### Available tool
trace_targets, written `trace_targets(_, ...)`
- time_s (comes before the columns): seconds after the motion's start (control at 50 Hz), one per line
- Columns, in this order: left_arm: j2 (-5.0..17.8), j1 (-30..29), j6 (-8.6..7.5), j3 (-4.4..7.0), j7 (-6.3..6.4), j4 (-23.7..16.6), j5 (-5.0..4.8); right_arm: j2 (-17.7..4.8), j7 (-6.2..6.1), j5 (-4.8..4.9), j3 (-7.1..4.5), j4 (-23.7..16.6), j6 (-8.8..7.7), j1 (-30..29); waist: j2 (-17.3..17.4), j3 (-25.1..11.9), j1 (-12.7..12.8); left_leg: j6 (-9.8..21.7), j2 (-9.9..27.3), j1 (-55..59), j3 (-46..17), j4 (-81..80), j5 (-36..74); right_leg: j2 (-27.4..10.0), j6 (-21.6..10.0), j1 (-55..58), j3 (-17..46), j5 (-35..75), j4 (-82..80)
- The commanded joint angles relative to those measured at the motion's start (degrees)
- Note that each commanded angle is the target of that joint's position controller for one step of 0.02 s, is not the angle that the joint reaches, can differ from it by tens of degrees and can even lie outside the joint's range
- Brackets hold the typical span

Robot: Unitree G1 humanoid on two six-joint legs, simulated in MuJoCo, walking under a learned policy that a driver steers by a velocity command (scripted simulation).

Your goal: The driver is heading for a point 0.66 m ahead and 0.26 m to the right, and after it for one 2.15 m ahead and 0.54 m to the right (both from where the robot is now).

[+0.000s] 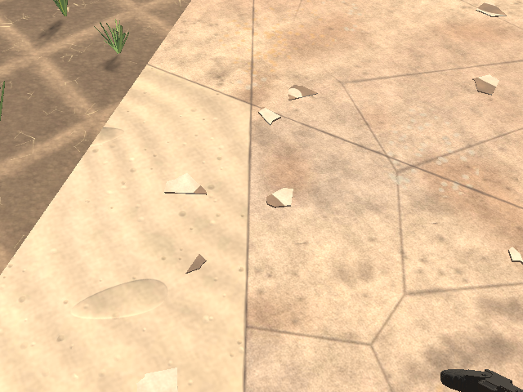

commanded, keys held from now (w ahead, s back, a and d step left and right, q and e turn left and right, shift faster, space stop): w+e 0.92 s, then e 0.06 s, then q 0.02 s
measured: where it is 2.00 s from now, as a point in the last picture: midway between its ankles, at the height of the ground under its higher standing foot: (364, 330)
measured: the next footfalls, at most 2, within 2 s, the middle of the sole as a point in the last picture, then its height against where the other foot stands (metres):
right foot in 0.52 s outside the picture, level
left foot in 1.02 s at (341, 293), level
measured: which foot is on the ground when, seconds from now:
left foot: down 0.00-0.54, up 0.56-1.00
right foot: down 0.00-0.02, up 0.04-0.50, down 0.52-1.00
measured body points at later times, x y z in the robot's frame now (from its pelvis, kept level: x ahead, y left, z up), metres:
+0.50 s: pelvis +0.26 -0.03 +0.00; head +0.28 -0.05 +0.45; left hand +0.52 +0.14 -0.09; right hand +0.18 -0.31 -0.14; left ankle +0.13 +0.13 -0.72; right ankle +0.36 -0.17 -0.71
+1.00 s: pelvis +0.52 -0.13 +0.01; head +0.54 -0.16 +0.46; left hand +0.70 +0.10 -0.10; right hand +0.60 -0.46 -0.07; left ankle +0.72 -0.11 -0.71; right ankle +0.36 -0.16 -0.72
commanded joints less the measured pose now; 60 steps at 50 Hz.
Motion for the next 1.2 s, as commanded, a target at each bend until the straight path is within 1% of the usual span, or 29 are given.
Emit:
trace_targets(0.02, -0.36, 2.3, -1.24, -0.98, -0.01, -6.2, 0.32, -18.91, -1.11, -1.34, -5.93, 2.97, -0.25, 25.36, 10.97, -21.03, -10.76, 12.13, 20.62, 51.4, -28.38, -0.97, -9.05, 0.82, -1.02, -35.09, -0.99, 9.36, 41.0)
trace_targets(0.04, 2.36, 2.23, -2.12, -0.59, -0.13, -5.94, -0.75, -14.28, -0.94, -1.09, -4.53, 2.69, -0.04, 25.12, 14.68, -24.04, -11.03, 13.57, 22.89, 51.65, -40.75, -8.12, -15.68, 0.58, -1.23, -42.1, 6.0, -9.24, 50.61)
trace_targets(0.06, 7.55, -2.29, -2.32, 0.91, -0.05, -7.02, -1.99, -10.2, -1.1, -0.66, -3.33, 1.94, -0.02, 20.54, 10.15, -14.88, -10.47, 10.45, 21.12, 44.11, -32.12, -9.16, -18.34, -2.59, -1.91, -46.44, 6.67, -5.95, 54.2)
trace_targets(0.1, 7.1, -6.85, -1.71, 1.4, 0.43, -8.03, -1.29, -6.4, -1.05, -0.68, -2.19, 1.25, 0.11, 12.94, 4.27, -5.21, -7.5, 7.43, 17.02, 27.77, -18.6, -13.01, -13.14, -7.36, -2.13, -43.55, 4.44, 3.11, 50.39)
trace_targets(0.12, 5.97, -6.17, -0.93, 1.79, 0.47, -7.96, -0.99, -5.34, -1.01, -1.14, -1.86, 1.37, -0.06, 10.95, 5.63, -2.97, -5.56, 6.56, 15.12, 22.43, -13.57, -15.23, -10.78, -9.08, -2.17, -40.34, 4.76, 5.82, 47.86)
trace_targets(0.16, 3.22, -5.32, 0.59, 1.6, 0.18, -8.4, -1.01, -5.54, -1.04, -1.42, -2.19, 2.07, -0.31, 9.94, 5.82, -1.12, -4.02, 7.06, 14.02, 17.38, -7.58, -18.32, -6.89, -10.08, -1.99, -37.42, 3.96, 8.42, 46.26)
trace_targets(0.22, 3.32, -8.43, 1.65, 1.92, 0.15, -10.61, -0.54, -7.52, -1.73, -1.57, -2.95, 3.09, -0.66, 10.97, 3.12, 0.74, -3.63, 8.08, 14.17, 17.53, -1.48, -20.06, -0.68, -10.39, -1.27, -41.2, 4.58, 14.83, 41.6)
trace_targets(0.32, 2.48, -17.23, 1.0, 1.28, -1.66, -13.77, -0.19, -9.78, -2.76, -1.27, -3.52, 3.55, 0.12, 13.19, 1.46, 2.69, -6.07, 6.75, 12.97, 20.95, 7.23, -20.55, 3.13, -9.18, -1.06, -41.04, 0.76, 26.9, 25.63)
trace_targets(0.42, 2.84, -25.23, 1.16, 0.76, -3.51, -18.18, -0.27, -12.0, -2.92, 0.06, -4.31, 4.51, 1.91, 17.56, 1.17, 5.26, -8.44, 5.61, 15.72, 30.21, 10.59, -17.35, 6.41, -7.77, -2.84, -42.69, -3.19, 22.5, 17.44)
trace_targets(0.48, 5.42, -22.42, 1.51, 1.93, -4.04, -19.32, -0.26, -14.14, -3.01, 0.77, -4.98, 3.88, 3.11, 16.32, 3.65, 1.66, -5.15, 3.82, 16.06, 33.42, 13.2, -7.28, 29.72, -3.2, -5.82, -34.6, -7.61, 14.04, 16.19)
trace_targets(0.52, 10.72, -6.97, 1.67, 5.03, -3.38, -15.58, -0.61, -14.03, -3.08, 1.07, -4.74, 3.18, 3.86, 14.88, 2.28, -6.81, 3.39, 0.95, 12.55, 27.09, 15.82, 14.51, 36.39, 2.47, -9.56, -12.35, -9.3, 16.64, 11.13)
trace_targets(0.54, 16.81, 0.67, 2.22, 7.01, -1.99, -14.02, -0.64, -10.45, -2.98, -0.9, -3.44, 1.68, 3.36, 16.02, -7.3, -11.87, 4.98, -2.11, 9.35, 10.81, 16.02, 33.96, 11.43, -7.44, -13.43, 4.63, 7.0, 17.45, 9.78)
trace_targets(0.56, 20.83, -3.36, 1.38, 6.96, -2.13, -15.89, -0.62, -4.11, -2.36, -1.39, -1.42, -1.88, 1.24, 18.69, -17.9, -17.69, -1.82, -4.95, -3.69, -11.79, 5.93, 52.08, -31.7, -19.75, -24.61, 18.76, 41.97, 5.9, -1.1)
trace_targets(0.58, 15.55, -1.68, 0.54, 5.22, -2.77, -16.48, -0.02, -9.21, -1.5, 0.97, -2.28, -2.65, -1.11, 12.49, -9.44, -19.28, 2.38, -3.26, -1.56, -17.83, -4.37, 55.25, -30.57, -20.81, -22.97, 19.33, 44.24, 5.22, -6.15)
trace_targets(0.6, 12.51, -3.22, -0.22, 4.34, -2.85, -16.09, 0.31, -9.89, -1.13, 2.41, -2.43, -3.79, -2.07, 9.34, -7.55, -12.47, 1.75, -1.58, 0.82, -20.93, -3.72, 53.09, -25.89, -19.06, -20.44, 14.48, 35.46, 9.63, -5.25)
trace_targets(0.62, 10.68, -7.1, -0.65, 3.76, -2.86, -16.64, 0.08, -9.29, -1.51, 1.41, -2.35, -3.02, -2.33, 9.46, -2.08, -7.79, -1.05, -1.12, 3.53, -17.95, -3.9, 47.6, -21.26, -16.22, -18.23, 5.53, 27.87, 15.85, -4.87)
trace_targets(0.64, 8.69, -10.96, -0.78, 3.11, -2.65, -17.48, 0.23, -10.09, -1.93, -0.03, -2.94, -2.28, -1.93, 9.91, -1.8, -6.0, -3.18, -1.39, 5.36, -13.42, -4.04, 42.26, -18.65, -14.08, -16.59, -1.55, 22.68, 20.9, -5.24)
trace_targets(0.66, 7.82, -13.0, -0.77, 2.65, -2.36, -18.5, 0.73, -10.26, -1.82, -0.32, -3.23, -2.01, -1.05, 11.04, -2.52, -4.93, -4.81, -1.73, 6.23, -9.78, -4.27, 39.94, -16.93, -12.67, -16.1, -6.27, 20.29, 23.67, -6.6)
trace_targets(0.74, 10.61, -10.76, -1.2, 3.24, -0.93, -18.2, 0.25, -7.79, -2.06, -1.56, -2.87, -3.92, 0.98, 7.74, -2.14, -2.61, -5.15, -5.17, 4.64, -8.52, -2.68, 28.46, -9.57, -10.4, -16.41, -12.81, 15.39, 29.94, -9.2)
trace_targets(0.84, 10.92, -7.11, -0.62, 3.38, 0.06, -17.14, -0.12, -5.87, -1.32, -0.91, -1.79, -7.1, 0.52, -2.04, -5.48, 0.04, -1.47, -5.78, 0.43, -4.76, -2.07, 8.01, 6.53, -6.82, -12.45, -15.49, 12.52, 21.83, -8.55)
trace_targets(0.94, 10.53, -4.28, 0.2, 3.41, 0.42, -15.79, -0.44, -8.44, -0.27, -0.46, -2.26, -9.46, -0.59, -5.0, -6.87, 0.57, -0.78, -4.11, -1.47, -2.23, -3.59, 0.56, 4.06, -8.95, -10.94, -9.9, 18.48, 22.1, -1.75)
trace_targets(1.0, 9.62, -6.71, 1.39, 3.14, 1.12, -16.9, -0.05, -10.45, -0.3, -1.51, -3.27, -7.62, -1.62, 3.06, -9.0, -3.46, -5.05, -1.16, -2.92, 7.37, -0.88, -3.99, 4.37, -6.39, -7.4, -6.58, 18.58, 36.04, 9.55)
trace_targets(1.02, 7.03, -6.89, 1.23, 2.21, 1.12, -17.88, 0.47, -12.46, -0.32, -2.91, -3.64, -6.88, -2.03, 8.49, -7.33, -9.57, -6.99, 1.83, 2.4, 18.79, -3.91, -1.76, 15.42, -3.51, -4.98, -9.58, 15.91, 35.46, 18.86)
trace_targets(1.04, 3.95, -1.26, 0.89, 1.12, 1.25, -18.12, 1.5, -15.44, -0.35, -4.07, -4.11, -6.22, -1.85, 14.88, 3.7, -18.22, -6.42, 8.53, 14.27, 37.61, -16.77, 3.27, 34.45, 2.29, -1.33, -22.63, 11.6, 13.47, 35.99)
trace_targets(1.06, 4.27, 8.07, 0.68, 0.74, 0.97, -16.51, 0.05, -14.97, 0.28, -2.5, -4.31, -3.16, -0.6, 19.26, 19.44, -25.14, -4.53, 17.79, 23.7, 46.93, -36.76, -0.86, 30.68, 6.68, 1.54, -34.15, 9.59, -15.17, 50.99)
trace_targets(1.08, 8.97, 6.76, 1.01, 1.54, 0.79, -14.82, -0.45, -10.81, 0.68, -0.64, -3.12, -4.08, 0.06, 17.14, 10.75, -20.62, -5.46, 16.27, 21.34, 41.83, -36.33, -3.49, 18.64, 3.27, 2.32, -37.19, 12.56, -13.13, 55.73)
trace_targets(1.12, 10.52, -5.62, 2.2, 1.87, 0.93, -17.3, 0.93, -6.98, 0.76, -0.99, -1.15, -5.85, 1.28, 8.58, 2.11, -8.54, -5.18, 12.46, 15.2, 26.37, -23.16, -5.65, 15.64, -1.44, 3.24, -37.63, 6.62, -6.78, 51.83)
trace_targets(1.14, 10.06, -8.46, 2.57, 2.01, 1.18, -18.45, 1.89, -6.3, 0.62, -0.99, -0.78, -6.03, 1.59, 6.34, 1.55, -6.16, -4.26, 11.65, 13.1, 20.54, -20.33, -6.64, 17.11, -3.43, 3.18, -35.16, 5.9, -4.43, 46.12)
trace_targets(1.2, 5.16, -8.16, 2.75, 0.71, 1.67, -18.87, 1.54, -10.43, 0.01, -1.46, -2.04, -5.09, 2.71, 6.02, 6.8, -6.12, -2.54, 10.68, 8.03, 13.8, -14.11, -7.37, 27.27, -2.05, 4.02, -25.27, 1.61, -3.52, 29.68)
Velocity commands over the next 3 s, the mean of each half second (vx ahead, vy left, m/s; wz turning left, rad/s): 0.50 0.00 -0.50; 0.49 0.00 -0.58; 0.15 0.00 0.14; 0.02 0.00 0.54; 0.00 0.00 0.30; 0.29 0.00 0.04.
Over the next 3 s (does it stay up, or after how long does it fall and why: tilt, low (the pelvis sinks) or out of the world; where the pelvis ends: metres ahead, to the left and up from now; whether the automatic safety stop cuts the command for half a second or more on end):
stays up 0.79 -0.18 0.02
